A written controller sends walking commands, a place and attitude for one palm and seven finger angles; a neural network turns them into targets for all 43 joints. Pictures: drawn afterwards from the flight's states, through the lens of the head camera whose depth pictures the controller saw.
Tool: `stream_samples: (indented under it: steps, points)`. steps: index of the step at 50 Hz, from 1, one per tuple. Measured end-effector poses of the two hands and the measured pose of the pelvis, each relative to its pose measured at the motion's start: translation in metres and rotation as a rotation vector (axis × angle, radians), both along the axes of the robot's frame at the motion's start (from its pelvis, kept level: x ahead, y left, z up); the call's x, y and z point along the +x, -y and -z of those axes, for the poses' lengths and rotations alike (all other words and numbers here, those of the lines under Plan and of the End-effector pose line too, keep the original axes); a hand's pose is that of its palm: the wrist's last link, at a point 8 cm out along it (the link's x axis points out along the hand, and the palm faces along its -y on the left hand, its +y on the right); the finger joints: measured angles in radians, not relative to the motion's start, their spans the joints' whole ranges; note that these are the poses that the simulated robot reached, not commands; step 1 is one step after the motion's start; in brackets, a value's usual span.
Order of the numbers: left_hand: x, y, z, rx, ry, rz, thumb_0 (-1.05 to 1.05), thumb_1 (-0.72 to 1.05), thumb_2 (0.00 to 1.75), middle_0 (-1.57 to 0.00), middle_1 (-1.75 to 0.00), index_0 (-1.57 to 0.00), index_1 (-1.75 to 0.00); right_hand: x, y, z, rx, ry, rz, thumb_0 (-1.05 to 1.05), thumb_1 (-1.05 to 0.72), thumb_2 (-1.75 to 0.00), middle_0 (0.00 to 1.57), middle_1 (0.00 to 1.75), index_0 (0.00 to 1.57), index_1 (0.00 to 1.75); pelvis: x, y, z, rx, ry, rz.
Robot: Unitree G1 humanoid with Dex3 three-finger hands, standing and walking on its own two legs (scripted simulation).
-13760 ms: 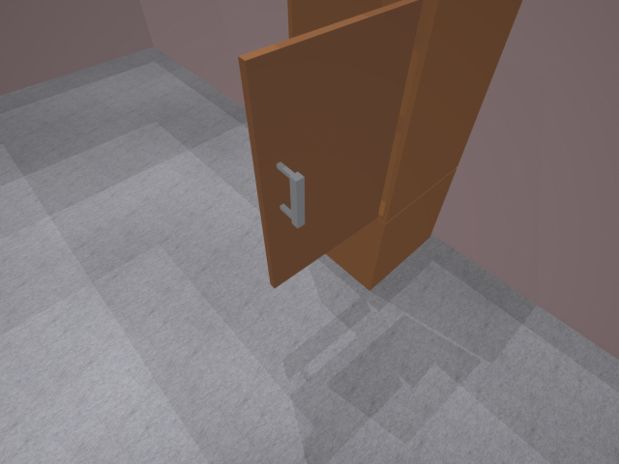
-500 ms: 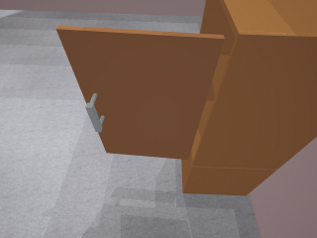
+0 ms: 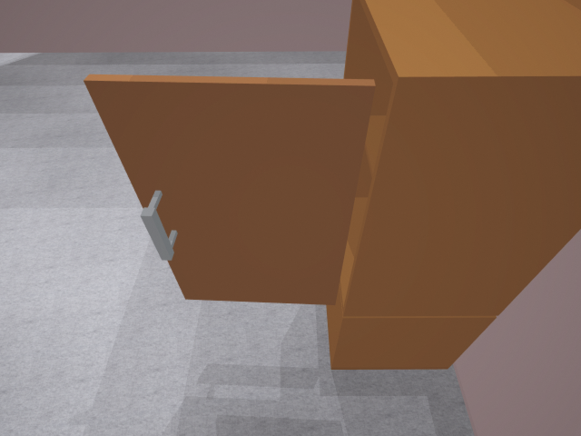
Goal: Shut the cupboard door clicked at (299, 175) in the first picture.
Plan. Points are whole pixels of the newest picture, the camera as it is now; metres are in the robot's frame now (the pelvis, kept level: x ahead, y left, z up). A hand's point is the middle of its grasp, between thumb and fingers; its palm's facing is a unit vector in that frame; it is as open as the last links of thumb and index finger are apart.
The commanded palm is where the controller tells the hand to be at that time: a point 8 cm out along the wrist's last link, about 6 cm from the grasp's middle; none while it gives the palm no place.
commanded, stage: come to a stop and stand still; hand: left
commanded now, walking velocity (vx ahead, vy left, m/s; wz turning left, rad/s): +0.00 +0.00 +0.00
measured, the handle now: (162, 226) +0.46 +0.26 -0.01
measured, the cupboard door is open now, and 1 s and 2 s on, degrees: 87 87 87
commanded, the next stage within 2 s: look again from close up in 0.40 s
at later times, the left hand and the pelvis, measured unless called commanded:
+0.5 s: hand out of the picture +0.00 +0.16 -0.17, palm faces -0.01 -0.98 -0.18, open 7.4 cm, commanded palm none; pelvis +0.00 -0.01 +0.01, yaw +0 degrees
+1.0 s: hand out of the picture +0.02 +0.17 -0.17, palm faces -0.01 -0.98 -0.19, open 7.4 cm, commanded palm none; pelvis +0.00 +0.00 +0.01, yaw -1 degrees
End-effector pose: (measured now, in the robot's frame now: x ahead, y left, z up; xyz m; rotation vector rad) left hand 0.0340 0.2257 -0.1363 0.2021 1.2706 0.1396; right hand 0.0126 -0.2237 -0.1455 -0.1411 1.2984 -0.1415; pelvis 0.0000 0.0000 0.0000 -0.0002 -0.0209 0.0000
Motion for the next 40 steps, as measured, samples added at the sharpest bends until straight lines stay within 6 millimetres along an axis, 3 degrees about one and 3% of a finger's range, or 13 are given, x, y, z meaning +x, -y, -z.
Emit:
stream_samples:
  steps: [7, 17, 27, 40]
  points:
    - [-0.022, 0.004, -0.001, -0.011, -0.044, -0.008, 0.01, 0.92, 0.89, -0.20, -0.30, -0.20, -0.30, 0.002, 0.004, -0.004, 0.000, 0.000, -0.022, 0.00, -0.92, -0.90, 0.20, 0.30, 0.20, 0.30, -0.005, 0.003, -0.003, 0.002, 0.002, 0.004]
    - [-0.042, 0.015, 0.001, -0.040, -0.115, -0.021, 0.01, 0.91, 0.89, -0.20, -0.30, -0.20, -0.30, -0.016, 0.003, -0.006, 0.006, -0.080, -0.019, 0.00, -0.91, -0.90, 0.20, 0.30, 0.20, 0.30, -0.003, 0.007, -0.007, 0.003, -0.008, 0.005]
    - [-0.036, 0.016, 0.004, -0.042, -0.122, -0.020, 0.01, 0.91, 0.89, -0.20, -0.30, -0.20, -0.30, -0.027, 0.000, -0.007, 0.006, -0.123, 0.005, 0.00, -0.91, -0.90, 0.20, 0.30, 0.20, 0.30, 0.001, 0.008, -0.007, 0.002, -0.005, 0.007]
    - [-0.021, 0.008, 0.003, -0.032, -0.086, -0.012, 0.01, 0.92, 0.89, -0.20, -0.30, -0.20, -0.30, -0.022, -0.002, -0.009, -0.002, -0.111, 0.012, 0.00, -0.90, -0.90, 0.20, 0.30, 0.20, 0.30, 0.002, 0.006, -0.008, 0.001, -0.003, 0.009]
